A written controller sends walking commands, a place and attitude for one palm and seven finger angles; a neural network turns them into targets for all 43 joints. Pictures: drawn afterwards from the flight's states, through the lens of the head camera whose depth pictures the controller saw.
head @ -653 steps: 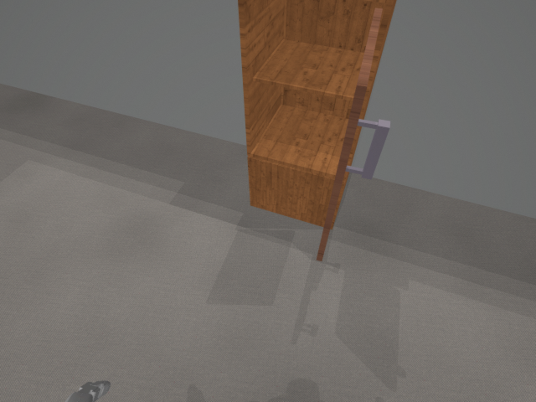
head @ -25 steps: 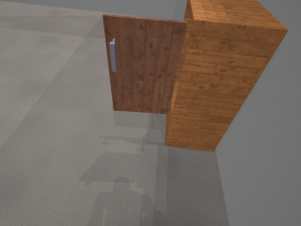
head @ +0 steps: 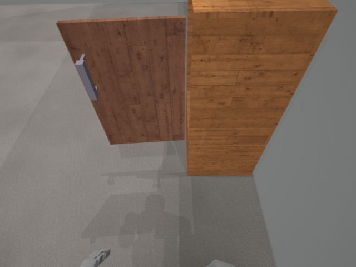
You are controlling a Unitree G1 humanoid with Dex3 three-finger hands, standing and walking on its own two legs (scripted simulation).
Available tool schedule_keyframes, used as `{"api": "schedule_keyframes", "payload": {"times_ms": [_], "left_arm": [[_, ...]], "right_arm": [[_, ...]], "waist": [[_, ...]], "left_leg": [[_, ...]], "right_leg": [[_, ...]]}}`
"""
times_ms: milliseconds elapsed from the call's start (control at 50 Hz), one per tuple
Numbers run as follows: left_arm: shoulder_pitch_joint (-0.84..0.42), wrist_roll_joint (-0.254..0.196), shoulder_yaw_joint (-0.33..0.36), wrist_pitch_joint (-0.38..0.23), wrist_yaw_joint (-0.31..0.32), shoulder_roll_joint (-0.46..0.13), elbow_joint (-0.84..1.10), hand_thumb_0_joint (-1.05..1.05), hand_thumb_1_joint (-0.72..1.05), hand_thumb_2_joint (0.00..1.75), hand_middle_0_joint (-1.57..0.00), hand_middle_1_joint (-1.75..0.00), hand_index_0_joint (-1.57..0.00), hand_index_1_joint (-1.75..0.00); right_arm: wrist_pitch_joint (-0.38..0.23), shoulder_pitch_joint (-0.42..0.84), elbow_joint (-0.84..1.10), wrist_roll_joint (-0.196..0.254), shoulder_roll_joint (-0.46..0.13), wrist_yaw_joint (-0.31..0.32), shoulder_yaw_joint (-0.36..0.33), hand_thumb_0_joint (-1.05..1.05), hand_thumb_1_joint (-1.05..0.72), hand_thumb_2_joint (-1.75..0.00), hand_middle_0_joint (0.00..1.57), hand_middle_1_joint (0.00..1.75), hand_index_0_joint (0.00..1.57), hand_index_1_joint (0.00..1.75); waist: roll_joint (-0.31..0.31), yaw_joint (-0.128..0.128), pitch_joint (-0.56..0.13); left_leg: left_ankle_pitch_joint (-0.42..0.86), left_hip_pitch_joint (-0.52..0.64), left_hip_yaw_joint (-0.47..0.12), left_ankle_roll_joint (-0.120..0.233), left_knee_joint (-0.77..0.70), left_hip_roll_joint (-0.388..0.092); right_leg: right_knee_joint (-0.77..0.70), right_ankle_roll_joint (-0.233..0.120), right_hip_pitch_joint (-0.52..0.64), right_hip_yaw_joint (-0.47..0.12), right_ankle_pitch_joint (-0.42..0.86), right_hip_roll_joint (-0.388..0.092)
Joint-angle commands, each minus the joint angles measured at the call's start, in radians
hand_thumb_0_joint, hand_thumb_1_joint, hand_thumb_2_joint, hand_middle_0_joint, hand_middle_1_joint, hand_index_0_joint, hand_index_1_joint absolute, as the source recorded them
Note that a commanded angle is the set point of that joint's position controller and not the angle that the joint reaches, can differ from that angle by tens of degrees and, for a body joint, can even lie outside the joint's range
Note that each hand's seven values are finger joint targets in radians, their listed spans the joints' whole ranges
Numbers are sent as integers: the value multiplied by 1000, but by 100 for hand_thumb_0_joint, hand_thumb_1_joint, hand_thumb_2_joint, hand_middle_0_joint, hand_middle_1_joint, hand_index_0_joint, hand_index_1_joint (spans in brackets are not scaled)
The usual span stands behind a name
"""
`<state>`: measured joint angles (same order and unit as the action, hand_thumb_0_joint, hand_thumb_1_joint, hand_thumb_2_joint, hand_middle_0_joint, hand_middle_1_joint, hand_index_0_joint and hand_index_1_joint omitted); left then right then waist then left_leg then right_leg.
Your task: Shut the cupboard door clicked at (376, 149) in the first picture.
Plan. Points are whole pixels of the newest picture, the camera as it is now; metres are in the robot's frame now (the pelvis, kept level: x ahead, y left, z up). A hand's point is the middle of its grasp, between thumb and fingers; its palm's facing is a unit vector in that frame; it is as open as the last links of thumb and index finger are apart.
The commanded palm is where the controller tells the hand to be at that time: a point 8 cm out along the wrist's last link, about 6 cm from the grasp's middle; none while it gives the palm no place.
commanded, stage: take the last steps up to it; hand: left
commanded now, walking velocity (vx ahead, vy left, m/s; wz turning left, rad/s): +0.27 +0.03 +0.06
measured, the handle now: (89, 77) +0.67 +0.32 +0.03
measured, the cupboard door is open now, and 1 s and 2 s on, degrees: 94 94 94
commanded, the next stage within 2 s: come to a stop and stand still in 0.32 s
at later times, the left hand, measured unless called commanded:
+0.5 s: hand out of the picture +0.10 +0.20 -0.17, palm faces +0.10 -0.99 -0.13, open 7.4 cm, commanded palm none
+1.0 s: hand (118, 225) +0.24 +0.18 -0.14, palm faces +0.00 -0.96 -0.29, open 7.4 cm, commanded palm none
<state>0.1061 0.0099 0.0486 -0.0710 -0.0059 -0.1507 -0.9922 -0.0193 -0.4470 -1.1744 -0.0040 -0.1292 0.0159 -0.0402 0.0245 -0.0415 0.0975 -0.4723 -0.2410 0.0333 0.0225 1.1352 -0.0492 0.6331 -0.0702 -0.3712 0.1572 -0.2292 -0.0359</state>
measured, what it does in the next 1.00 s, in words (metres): walks ahead: left foot, then right foot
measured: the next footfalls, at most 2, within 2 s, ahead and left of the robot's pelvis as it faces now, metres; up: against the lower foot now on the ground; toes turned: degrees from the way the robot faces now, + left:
left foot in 0.38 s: +0.23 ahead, +0.13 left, +0.00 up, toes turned +7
right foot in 0.86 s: +0.22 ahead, -0.11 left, +0.00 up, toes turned -6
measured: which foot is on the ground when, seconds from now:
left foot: up 0.00-0.36, down 0.38-0.86, up 0.88-1.00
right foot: down 0.00-0.38, up 0.40-0.84, down 0.86-1.00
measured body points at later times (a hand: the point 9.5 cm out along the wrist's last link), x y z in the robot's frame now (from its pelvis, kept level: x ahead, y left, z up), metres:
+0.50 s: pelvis +0.15 +0.05 +0.01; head +0.17 +0.07 +0.46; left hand +0.09 +0.26 -0.16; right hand +0.25 -0.17 -0.12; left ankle +0.19 +0.13 -0.72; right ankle +0.10 -0.08 -0.67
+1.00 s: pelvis +0.16 -0.01 +0.02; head +0.19 -0.05 +0.46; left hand +0.24 +0.23 -0.12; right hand +0.19 -0.25 -0.16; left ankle +0.14 +0.12 -0.66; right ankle +0.18 -0.10 -0.72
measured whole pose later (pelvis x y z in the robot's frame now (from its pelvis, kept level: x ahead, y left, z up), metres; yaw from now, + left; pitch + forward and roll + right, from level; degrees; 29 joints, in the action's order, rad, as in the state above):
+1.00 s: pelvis +0.16 -0.01 +0.02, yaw -1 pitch -1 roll +2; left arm 0.16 0.02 0.04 0.01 0.04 -0.16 -1.00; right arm 0.07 -0.19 -1.05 -0.01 -0.19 0.02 -0.07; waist 0.05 -0.01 0.09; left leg -0.48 -0.38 0.02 -0.04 0.95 0.00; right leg 0.54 -0.05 -0.26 0.08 -0.27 -0.03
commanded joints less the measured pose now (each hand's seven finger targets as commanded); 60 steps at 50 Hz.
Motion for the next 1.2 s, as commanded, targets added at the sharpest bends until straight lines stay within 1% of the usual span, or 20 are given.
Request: {"api": "schedule_keyframes", "payload": {"times_ms": [0, 80, 240, 320, 340, 360, 380, 420, 480, 540, 620, 720, 800, 820, 840, 860, 880, 920, 980, 1180], "left_arm": [[161, 6, 18, 4, 28, -106, -24, 0, 90, 90, -20, -30, -20, -30], [172, 13, 16, -5, 26, -89, -29, 0, 90, 90, -20, -30, -20, -30], [254, 15, 20, -7, 21, -154, -74, 0, 90, 90, -20, -30, -20, -30], [262, 8, 18, 12, 24, -138, -91, 0, 90, 90, -20, -30, -20, -30], [261, 6, 12, 18, 21, -113, -82, 0, 90, 90, -20, -30, -20, -30], [289, 0, 3, 19, 16, -60, -64, 0, 90, 90, -20, -30, -20, -30], [261, 9, -3, 20, 21, -65, -43, 0, 90, 90, -20, -30, -20, -30], [218, 11, 0, 35, 21, -76, -57, 0, 90, 90, -20, -30, -20, -30], [306, 4, -15, 59, 28, -17, -116, 0, 90, 90, -20, -30, -20, -30], [320, 5, -13, 84, 38, -28, -119, 0, 90, 90, -20, -30, -20, -30], [245, 13, 3, 107, 40, -70, -70, 0, 90, 90, -20, -30, -20, -30], [180, 12, 14, 109, 40, -75, -13, 0, 90, 90, -20, -30, -20, -30], [233, 11, 17, 87, 42, -94, -18, 0, 90, 90, -20, -30, -20, -30], [223, 19, 22, 72, 47, -152, -16, 0, 90, 90, -20, -30, -20, -30], [205, 20, 27, 63, 49, -210, -13, 0, 90, 90, -20, -30, -20, -30], [228, 14, 26, 64, 48, -223, -8, 0, 90, 90, -20, -30, -20, -30], [202, 13, 29, 63, 50, -218, -11, 0, 90, 90, -20, -30, -20, -30], [109, 11, 25, 70, 56, -193, 16, 0, 90, 90, -20, -30, -20, -30], [104, 11, 33, 68, 55, -200, 35, 0, 90, 90, -20, -30, -20, -30], [175, 21, 44, 65, 41, -208, 9, 0, 90, 90, -20, -30, -20, -30]], "right_arm": [[-11, 40, 107, -24, -48, -10, -18, 0, -90, -90, 20, 30, 20, 30], [12, 31, 115, -28, -30, -19, -18, 0, -90, -90, 20, 30, 20, 30], [-17, 258, 199, -17, -60, -38, -12, 0, -90, -90, 20, 30, 20, 30], [-33, 192, 174, -17, -90, -27, -10, 0, -90, -90, 20, 30, 20, 30], [-41, 97, 148, -20, -142, -19, -20, 0, -90, -90, 20, 30, 20, 30], [-42, 11, 133, -29, -235, -8, -38, 0, -90, -90, 20, 30, 20, 30], [-28, -16, 125, -23, -252, -1, -39, 0, -90, -90, 20, 30, 20, 30], [-22, 114, 157, -12, -186, 11, -18, 0, -90, -90, 20, 30, 20, 30], [-31, 244, 173, -8, -122, 24, 13, 0, -90, -90, 20, 30, 20, 30], [-21, 243, 161, -5, -129, 35, 2, 0, -90, -90, 20, 30, 20, 30], [5, 215, 145, -7, -161, 42, -25, 0, -90, -90, 20, 30, 20, 30], [29, 216, 156, -20, -194, 38, -54, 0, -90, -90, 20, 30, 20, 30], [38, 231, 167, -13, -182, 22, -58, 0, -90, -90, 20, 30, 20, 30], [35, 198, 171, -5, -132, 14, -53, 0, -90, -90, 20, 30, 20, 30], [36, 191, 188, -1, -79, 6, -42, 0, -90, -90, 20, 30, 20, 30], [58, 233, 199, -3, -83, 13, -39, 0, -90, -90, 20, 30, 20, 30], [72, 242, 199, -7, -91, 17, -40, 0, -90, -90, 20, 30, 20, 30], [78, 204, 169, -7, -108, 13, -42, 0, -90, -90, 20, 30, 20, 30], [80, 204, 167, -13, -128, -2, -42, 0, -90, -90, 20, 30, 20, 30], [43, 216, 187, -10, -97, -10, -18, 0, -90, -90, 20, 30, 20, 30]], "waist": [[-84, 48, -41], [-137, 14, -33], [-122, 71, -26], [-80, 29, -44], [31, -11, -86], [234, -28, -139], [258, -37, -147], [131, 8, -45], [57, 76, -84], [34, 72, -128], [108, 44, -94], [148, 33, -108], [100, 73, -165], [-56, 61, -174], [-214, 52, -150], [-217, 90, -160], [-252, 78, -152], [-156, 45, -128], [-154, 62, -101], [-199, 103, -115]], "left_leg": [[159, -279, -44, -9, 110, -87], [213, -231, 13, -45, -83, -83], [221, -199, 45, -43, -440, -49], [300, 92, 81, -27, -657, 1], [344, 241, -4, 1, -711, -64], [436, 366, -266, 98, -775, -278], [362, 331, -372, 164, -876, -363], [325, 126, -311, 168, -916, -332], [662, 32, -101, 121, -895, -241], [855, 72, -58, 125, -848, -244], [963, 109, -72, 143, -802, -276], [984, 154, -85, 144, -741, -279], [712, 97, -34, 58, -638, -188], [500, 13, 21, -3, -543, -102], [82, -118, 84, -51, -448, 9], [-139, -119, 11, -54, -315, 29], [-153, -130, -47, -52, -212, 28], [-47, -169, -69, -62, -87, 23], [48, -210, -71, -78, -38, 19], [37, -78, -2, -60, -454, 34]], "right_leg": [[-449, -90, 112, -320, -56, -294], [-465, -70, 47, -176, 49, -230], [-413, -95, 207, -196, 166, -261], [-260, -41, 115, -145, 138, -198], [-83, -5, 33, -95, 89, -133], [156, 46, -126, -1, -172, -19], [350, 52, -183, -37, -395, 13], [452, 51, -182, -125, -293, -60], [301, 97, -7, -151, -151, -78], [211, 114, 39, -132, -129, -58], [208, 112, -12, -121, -166, -42], [125, 92, -9, -108, -196, -16], [-206, 88, 186, -95, 122, -25], [-251, 60, 272, -211, 406, -130], [-236, -26, 309, -340, 724, -308], [-250, -118, 258, -387, 829, -382], [-262, -145, 210, -403, 781, -373], [-261, -138, 218, -334, 626, -312], [-304, -108, 202, -311, 388, -289], [-394, -97, 225, -369, 10, -242]]}}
